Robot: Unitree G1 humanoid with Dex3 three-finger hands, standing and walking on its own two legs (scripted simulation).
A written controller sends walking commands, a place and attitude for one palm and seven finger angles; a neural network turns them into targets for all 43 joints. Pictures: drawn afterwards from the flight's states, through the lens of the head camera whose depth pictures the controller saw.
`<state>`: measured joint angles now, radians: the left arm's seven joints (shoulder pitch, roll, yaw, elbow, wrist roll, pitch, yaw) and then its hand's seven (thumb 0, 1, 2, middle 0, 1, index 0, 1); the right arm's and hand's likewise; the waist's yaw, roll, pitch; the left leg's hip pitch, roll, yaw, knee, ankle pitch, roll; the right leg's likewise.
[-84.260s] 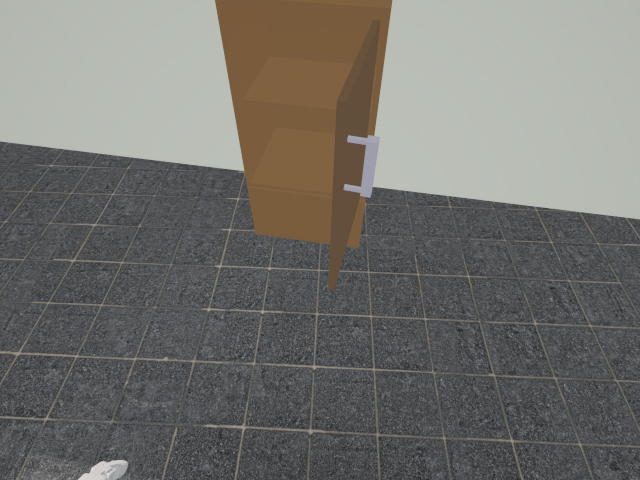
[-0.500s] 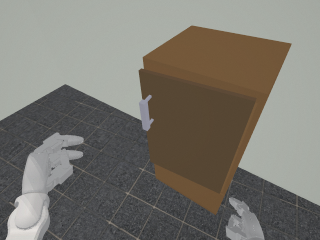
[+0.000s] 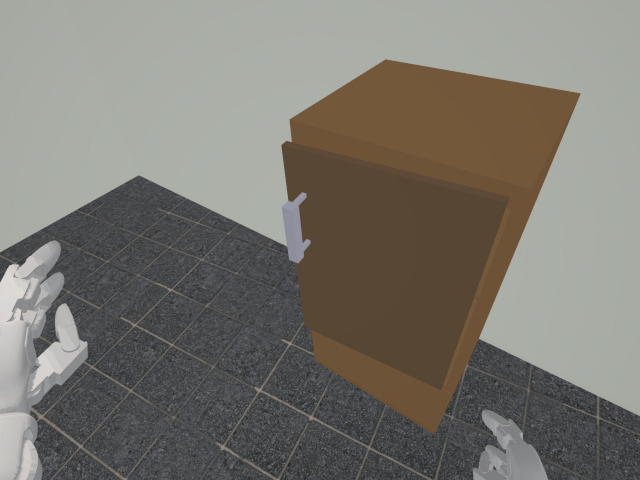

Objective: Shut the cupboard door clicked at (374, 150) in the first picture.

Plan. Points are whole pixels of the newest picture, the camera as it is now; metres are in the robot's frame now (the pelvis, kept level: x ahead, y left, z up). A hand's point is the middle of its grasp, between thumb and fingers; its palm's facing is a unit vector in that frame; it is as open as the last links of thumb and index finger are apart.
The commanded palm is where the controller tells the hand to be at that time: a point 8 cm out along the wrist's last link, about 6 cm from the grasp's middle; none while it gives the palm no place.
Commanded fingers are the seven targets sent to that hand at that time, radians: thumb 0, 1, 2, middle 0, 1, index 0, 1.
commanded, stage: draw the hand back to the body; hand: left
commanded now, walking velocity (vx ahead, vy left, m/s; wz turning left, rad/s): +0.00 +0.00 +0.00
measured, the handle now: (299, 227) +0.61 +0.13 -0.05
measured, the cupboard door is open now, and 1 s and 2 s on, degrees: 5 5 5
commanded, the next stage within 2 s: step back with the hand held close in 0.08 s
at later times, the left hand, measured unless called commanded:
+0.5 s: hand (72, 341) +0.19 +0.27 +0.16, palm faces +0.37 -0.79 -0.49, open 7.5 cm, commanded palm +0.13 +0.31 +0.17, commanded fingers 0.00 0.90 0.90 -0.20 -0.30 -0.20 -0.30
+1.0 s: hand (3, 415) +0.12 +0.29 +0.16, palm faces +0.46 -0.77 -0.44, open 7.5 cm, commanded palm +0.06 +0.32 +0.17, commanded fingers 0.00 0.90 0.90 -0.20 -0.30 -0.20 -0.30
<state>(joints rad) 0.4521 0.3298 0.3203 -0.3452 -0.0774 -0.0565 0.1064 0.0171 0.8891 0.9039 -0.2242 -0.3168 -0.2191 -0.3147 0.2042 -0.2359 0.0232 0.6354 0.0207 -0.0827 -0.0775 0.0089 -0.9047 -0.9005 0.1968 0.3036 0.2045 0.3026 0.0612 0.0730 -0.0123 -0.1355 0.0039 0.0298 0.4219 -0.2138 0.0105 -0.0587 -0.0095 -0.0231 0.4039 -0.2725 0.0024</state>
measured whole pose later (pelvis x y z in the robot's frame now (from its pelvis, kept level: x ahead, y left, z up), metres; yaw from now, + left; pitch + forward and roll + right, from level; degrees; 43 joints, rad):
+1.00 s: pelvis -0.08 +0.02 -0.02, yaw +0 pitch +0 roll -2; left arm 0.53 0.40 0.43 -0.48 -0.04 -0.23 0.16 0.02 0.88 0.90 -0.21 -0.30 -0.21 -0.30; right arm 0.23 -0.23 0.01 0.58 0.01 -0.05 -0.09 0.01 -0.90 -0.90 0.20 0.30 0.21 0.30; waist 0.01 0.02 0.00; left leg -0.44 0.01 0.02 0.60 -0.19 0.04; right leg -0.34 0.00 -0.03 0.56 -0.22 0.02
